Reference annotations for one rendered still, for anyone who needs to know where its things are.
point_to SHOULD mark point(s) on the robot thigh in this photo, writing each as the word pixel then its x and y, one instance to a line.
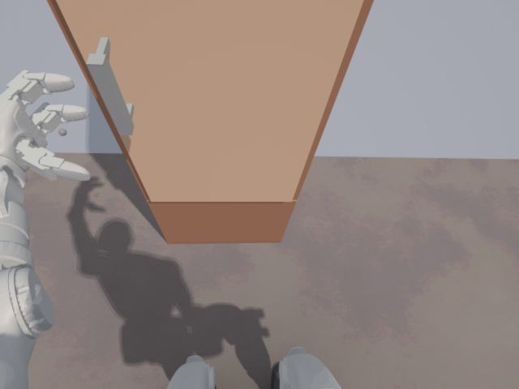
pixel 304 371
pixel 194 375

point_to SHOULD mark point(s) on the handle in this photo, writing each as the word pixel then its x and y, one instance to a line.
pixel 103 76

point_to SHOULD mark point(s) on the left robot upper arm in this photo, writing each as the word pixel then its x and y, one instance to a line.
pixel 25 312

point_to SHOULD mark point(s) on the robot left forearm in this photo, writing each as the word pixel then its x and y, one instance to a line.
pixel 14 226

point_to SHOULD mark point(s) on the left robot thigh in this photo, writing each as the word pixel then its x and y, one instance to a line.
pixel 194 375

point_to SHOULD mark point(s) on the robot left hand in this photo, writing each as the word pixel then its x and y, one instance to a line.
pixel 16 125

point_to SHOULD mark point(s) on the cupboard door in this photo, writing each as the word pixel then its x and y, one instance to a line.
pixel 228 94

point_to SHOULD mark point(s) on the right robot thigh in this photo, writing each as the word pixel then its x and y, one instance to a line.
pixel 304 371

